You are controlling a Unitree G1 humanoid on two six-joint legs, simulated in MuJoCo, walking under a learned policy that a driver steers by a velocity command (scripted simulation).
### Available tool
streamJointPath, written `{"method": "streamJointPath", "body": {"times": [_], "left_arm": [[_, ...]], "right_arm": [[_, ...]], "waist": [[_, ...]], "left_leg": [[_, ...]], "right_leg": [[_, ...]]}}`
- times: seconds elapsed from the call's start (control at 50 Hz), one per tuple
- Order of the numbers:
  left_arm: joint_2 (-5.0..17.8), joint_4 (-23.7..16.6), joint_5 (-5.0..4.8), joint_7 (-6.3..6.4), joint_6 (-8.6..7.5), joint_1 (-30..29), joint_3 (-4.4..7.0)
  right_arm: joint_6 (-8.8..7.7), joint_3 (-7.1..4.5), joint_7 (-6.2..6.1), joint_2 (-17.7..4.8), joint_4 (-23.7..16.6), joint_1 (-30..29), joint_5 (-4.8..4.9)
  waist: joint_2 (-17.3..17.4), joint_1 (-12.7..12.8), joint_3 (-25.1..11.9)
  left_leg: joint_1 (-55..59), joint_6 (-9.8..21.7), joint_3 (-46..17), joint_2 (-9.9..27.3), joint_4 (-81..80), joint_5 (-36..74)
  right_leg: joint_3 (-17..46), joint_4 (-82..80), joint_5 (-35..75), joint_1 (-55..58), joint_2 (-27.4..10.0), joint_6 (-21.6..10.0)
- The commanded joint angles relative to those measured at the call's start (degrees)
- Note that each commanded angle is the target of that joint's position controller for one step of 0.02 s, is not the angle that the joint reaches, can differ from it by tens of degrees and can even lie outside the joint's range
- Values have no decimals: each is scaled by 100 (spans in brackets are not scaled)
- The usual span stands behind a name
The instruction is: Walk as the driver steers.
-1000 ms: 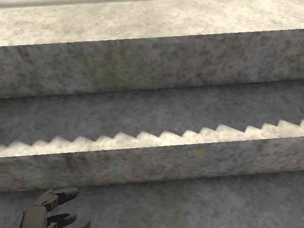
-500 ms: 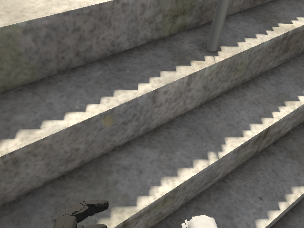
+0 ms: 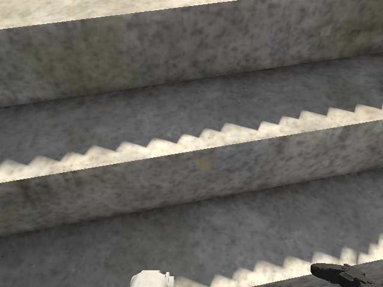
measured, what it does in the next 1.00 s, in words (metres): climbs: left foot 0.21 m higher, then right foot 0.21 m higher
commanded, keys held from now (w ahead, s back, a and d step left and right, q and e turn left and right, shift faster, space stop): w+q+shift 0.40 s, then w+e+shift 0.60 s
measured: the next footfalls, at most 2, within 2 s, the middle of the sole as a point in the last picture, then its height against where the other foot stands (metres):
left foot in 0.12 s outside the picture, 0.21 m higher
right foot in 0.60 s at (202, 254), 0.21 m higher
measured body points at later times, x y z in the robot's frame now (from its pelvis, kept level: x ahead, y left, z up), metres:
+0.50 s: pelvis +0.22 +0.02 +0.24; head +0.21 +0.04 +0.69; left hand +0.45 +0.22 +0.27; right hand +0.28 -0.17 +0.10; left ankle +0.11 +0.06 -0.51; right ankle +0.37 -0.05 -0.18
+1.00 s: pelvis +0.50 +0.11 +0.47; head +0.54 +0.09 +0.92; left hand +0.41 +0.27 +0.33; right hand +0.83 +0.11 +0.52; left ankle +0.60 +0.26 -0.11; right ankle +0.40 +0.00 -0.28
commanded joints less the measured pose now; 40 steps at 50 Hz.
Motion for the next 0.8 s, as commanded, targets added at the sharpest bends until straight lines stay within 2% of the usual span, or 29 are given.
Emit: {"method": "streamJointPath", "body": {"times": [0.02, 0.06, 0.1, 0.12, 0.14, 0.16, 0.18, 0.2, 0.22, 0.24, 0.26, 0.3, 0.34, 0.42, 0.44, 0.48, 0.5, 0.52, 0.54, 0.56, 0.58, 0.6, 0.62, 0.64, 0.66, 0.68, 0.72, 0.76, 0.8], "left_arm": [[-212, -280, 93, 4, -185, -1439, -367], [336, -167, -229, 268, -360, -1521, -403], [1939, -109, -512, 313, -335, -340, -8], [2418, -242, -382, 356, -251, -425, 206], [2540, -529, -271, 346, -132, -655, 316], [2215, -896, -311, 301, -93, -773, 319], [1387, -1449, -357, 234, -184, -779, 182], [705, -2027, -221, 98, -381, -1568, 10], [132, -2411, -69, -96, -533, -2053, -123], [-244, -2780, 33, -188, -546, -2227, -293], [-545, -2957, 263, -278, -570, -2108, -459], [-980, -2785, 190, -357, -560, -1172, -741], [-668, -2715, 95, -348, -538, -1119, -775], [-1106, -3288, -3, -163, -541, -2375, -1051], [-1179, -3500, 35, -117, -536, -2667, -1163], [-1138, -3951, -34, 11, -517, -3630, -1223], [-1090, -3964, -22, -16, -483, -3284, -1248], [-830, -3867, -27, -2, -515, -3051, -1016], [-275, -3443, -152, -42, -544, -2008, -635], [597, -3088, -377, -15, -465, -1132, -258], [1054, -2618, -425, -52, -348, -529, -56], [1304, -1978, -315, -98, -252, 477, 26], [1494, -1330, 27, -68, -107, 1197, 59], [791, -1101, 264, 149, 49, 1013, -43], [-76, -1051, 131, 185, 68, 325, -258], [-563, -798, 51, 110, 47, 356, -393], [-1005, -390, -59, -59, -44, 3, -546], [-806, -289, -119, -180, -50, -102, -513], [-373, -202, -237, -239, -73, -201, -443]], "right_arm": [[-25, 550, 213, 425, -1292, -797, -30], [183, 582, 84, 104, -1143, -879, -45], [109, 392, 60, -240, -1044, -454, -384], [163, 134, 107, -636, -712, 507, -415], [234, -26, 151, -1041, -531, 963, -307], [235, -203, 221, -1416, -328, 1279, -290], [279, -323, 181, -1742, -64, 1288, -349], [273, -292, -79, -1697, -198, 772, -652], [149, 62, -73, -628, -74, 934, -683], [60, 150, 23, -269, 162, 1208, -525], [-22, 156, 81, -113, 506, 1472, -314], [-11, 160, 68, 48, 653, 1148, -370], [-11, 95, -20, -139, 660, 989, -294], [-142, 117, -50, -278, 1204, 1647, -318], [-98, 113, -58, -380, 1262, 1760, -148], [9, 61, -271, -463, 1495, 2122, -91], [75, 13, -332, -818, 1509, 1613, -117], [74, 12, -329, -889, 1682, 1698, -70], [-63, -128, -287, -1344, 1795, 1994, -220], [-134, -316, -260, -1958, 1729, 1695, -336], [-144, -388, -247, -2029, 1650, 1427, -453], [-185, -328, -296, -1740, 1355, 857, -526], [-279, -139, -169, -731, 782, 222, -620], [-434, -28, 65, -190, 410, -299, -706], [-627, 75, 369, 28, 13, -458, -569], [-695, 262, 535, 335, -300, -828, -553], [-675, 539, 575, 829, -405, -338, -569], [-600, 719, 501, 892, -342, 144, -450], [-596, 877, 279, 839, -738, -625, -484]], "waist": [[-1214, -925, 794], [-1095, -1148, 154], [-1069, -1153, -1332], [-1433, -1353, -1806], [-1499, -1386, -2082], [-779, -1371, -1997], [1025, -766, -1493], [2463, -411, -1081], [1427, -222, -442], [555, -18, 100], [-173, 258, 471], [-382, 774, 334], [-616, 862, 468], [-286, 447, 641], [-421, 418, 525], [-340, 135, 336], [-323, 556, -258], [-33, 765, -1110], [510, 1085, -2084], [777, 1486, -2157], [621, 1492, -2266], [-283, 1628, -2218], [-3052, 1300, -1543], [-3419, 964, -929], [-1688, 521, 193], [-756, 314, 608], [26, -449, 885], [250, -750, 624], [156, -697, 827]], "left_leg": [[359, 69, -197, 398, -1706, 1136], [3261, 184, 1286, 53, -3735, 1362], [4300, 294, 1575, -199, -4964, -428], [4364, 245, 1908, -547, -5180, -1794], [4503, 368, 1565, -655, -6474, -2257], [5188, 622, 1014, -817, -8454, -1332], [6004, 1160, -1133, -311, -9948, -718], [5516, 1885, -4126, 401, -11668, -1949], [4886, 1623, -4552, 495, -11646, -2460], [4581, 1288, -3975, 447, -11305, -1877], [4671, 1109, -3362, 170, -11111, -820], [4850, 896, -2316, -140, -10980, 200], [4255, 852, -2229, -177, -11618, -16], [4841, 1063, -2676, 335, -12133, 66], [4677, 933, -2424, 342, -12425, -26], [4363, 1004, -2310, 824, -13335, 836], [3941, 1006, -1469, 819, -14002, 2169], [4057, 885, -803, 731, -13641, 5941], [4829, 1028, -648, 1004, -12974, 10145], [6193, 1165, -516, 1203, -11733, 12408], [6993, 1316, -484, 1319, -10638, 12688], [6499, 1440, -681, 1326, -9080, 11777], [4343, 1230, -593, 256, -7147, 6450], [2626, 751, -1024, -894, -4380, 2393], [1214, 685, -1158, -777, -2520, 1797], [722, 742, -948, -602, -1888, 1573], [-193, 651, -525, -272, -462, 1294], [-229, 426, -262, 58, -430, 1303], [-253, 182, 335, 283, -535, 1164]], "right_leg": [[69, -3104, 2695, -2269, -1182, -258], [-1130, -3779, 5684, -3371, -571, -423], [-624, -2603, 11327, -773, -1158, -810], [-403, -1712, 13718, 612, -1524, -1073], [-173, -523, 13648, 1392, -1695, -1316], [-115, 874, 12223, 1259, -1557, -1395], [151, 2765, 6641, -825, -684, -1082], [957, 6134, 2625, -2789, 826, -814], [1848, 7950, 2126, -3809, 744, -999], [1858, 8679, 1946, -4434, 692, -1150], [1696, 9106, 1514, -5074, 710, -1130], [1666, 8985, 1489, -5394, 431, -895], [1290, 8225, 1697, -5236, 338, -671], [956, 9961, 802, -7027, 248, -413], [939, 8502, 1096, -6794, 45, -408], [740, 7226, 1057, -5955, -229, -411], [-16, 5799, 1069, -3993, -92, -514], [-233, 5180, 729, -1920, 284, -630], [-746, 5426, -67, -523, 797, -502], [-600, 4476, -1224, -879, 862, -503], [-33, 3203, -1457, -740, 958, -619], [1517, 1821, -1218, 50, 750, -891], [4566, -761, -1958, 716, 236, -1536], [7875, -2898, -2953, 442, -572, -2209], [7695, -2485, -3391, -224, -957, -2167], [6717, -1889, -2913, -948, -802, -1950], [4589, -1152, -826, -1455, -178, -1572], [3338, -1409, 437, -1652, 63, -1418], [3091, -1993, 677, -2536, 90, -1499]]}}
Velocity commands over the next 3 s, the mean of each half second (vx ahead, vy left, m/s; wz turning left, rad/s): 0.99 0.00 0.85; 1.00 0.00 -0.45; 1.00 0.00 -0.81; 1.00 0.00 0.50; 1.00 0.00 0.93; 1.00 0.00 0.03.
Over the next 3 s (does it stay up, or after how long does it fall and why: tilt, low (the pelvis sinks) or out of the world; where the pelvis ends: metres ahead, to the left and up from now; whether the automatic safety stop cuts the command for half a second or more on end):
stays up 2.03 0.24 0.84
